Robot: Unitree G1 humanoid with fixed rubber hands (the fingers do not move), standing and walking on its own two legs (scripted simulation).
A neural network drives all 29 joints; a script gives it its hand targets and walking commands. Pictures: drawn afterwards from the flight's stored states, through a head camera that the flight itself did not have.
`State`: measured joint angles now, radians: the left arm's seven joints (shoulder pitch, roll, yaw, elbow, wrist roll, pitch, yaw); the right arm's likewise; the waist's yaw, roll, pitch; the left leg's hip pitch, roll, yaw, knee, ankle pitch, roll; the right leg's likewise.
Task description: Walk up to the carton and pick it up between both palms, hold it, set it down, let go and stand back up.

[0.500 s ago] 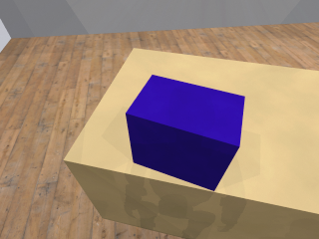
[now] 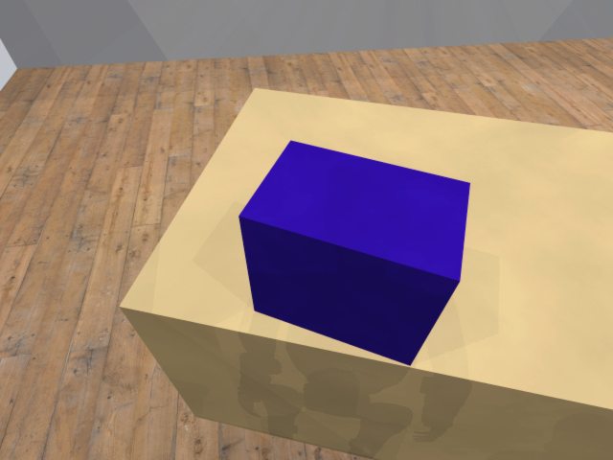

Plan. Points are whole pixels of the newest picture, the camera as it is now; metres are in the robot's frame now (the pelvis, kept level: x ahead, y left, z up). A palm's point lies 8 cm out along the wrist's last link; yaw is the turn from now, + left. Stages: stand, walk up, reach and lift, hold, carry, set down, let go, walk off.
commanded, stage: stand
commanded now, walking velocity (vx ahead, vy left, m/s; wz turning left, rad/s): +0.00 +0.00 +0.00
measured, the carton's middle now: (350, 253) +0.43 -0.05 +0.01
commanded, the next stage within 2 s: none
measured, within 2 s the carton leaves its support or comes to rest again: neither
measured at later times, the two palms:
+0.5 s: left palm out of the picture -0.06 +0.21 -0.15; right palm out of the picture +0.00 -0.21 -0.14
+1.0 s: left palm out of the picture -0.06 +0.21 -0.14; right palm out of the picture -0.01 -0.20 -0.15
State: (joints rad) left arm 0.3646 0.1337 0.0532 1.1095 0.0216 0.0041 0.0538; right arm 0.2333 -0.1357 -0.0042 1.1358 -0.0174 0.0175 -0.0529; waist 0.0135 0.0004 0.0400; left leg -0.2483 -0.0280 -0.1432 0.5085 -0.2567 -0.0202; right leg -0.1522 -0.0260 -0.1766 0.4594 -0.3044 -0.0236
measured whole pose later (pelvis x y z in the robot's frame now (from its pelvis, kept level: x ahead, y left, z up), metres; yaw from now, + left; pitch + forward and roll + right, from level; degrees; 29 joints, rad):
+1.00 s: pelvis +0.00 +0.00 +0.00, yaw +0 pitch +0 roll +0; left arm 0.38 0.12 0.04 1.12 0.02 0.01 0.05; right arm 0.27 -0.12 0.00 1.15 -0.01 0.01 -0.05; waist 0.01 0.01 0.04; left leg -0.24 -0.03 -0.13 0.48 -0.24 -0.02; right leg -0.15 -0.03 -0.16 0.45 -0.30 -0.02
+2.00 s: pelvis +0.01 +0.00 +0.00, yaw +0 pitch +0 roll -1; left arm 0.38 0.14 0.04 1.11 0.02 0.00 0.04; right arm 0.27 -0.13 0.01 1.14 -0.01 0.01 -0.04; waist 0.01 0.00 0.04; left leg -0.22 -0.02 -0.12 0.49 -0.25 -0.02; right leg -0.12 -0.03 -0.17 0.43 -0.31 -0.02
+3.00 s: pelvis +0.02 -0.01 +0.00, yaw +1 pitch +0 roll +0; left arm 0.38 0.12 0.04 1.10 0.01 -0.01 0.05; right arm 0.27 -0.14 0.01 1.13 0.00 0.00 -0.05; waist 0.01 0.00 0.05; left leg -0.23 -0.01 -0.12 0.50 -0.27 -0.03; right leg -0.12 -0.02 -0.17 0.45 -0.33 -0.03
